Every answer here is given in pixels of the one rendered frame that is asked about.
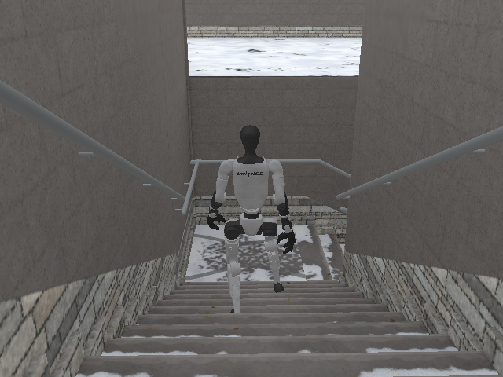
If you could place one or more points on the stairs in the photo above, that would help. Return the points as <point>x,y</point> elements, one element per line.
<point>314,328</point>
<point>334,252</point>

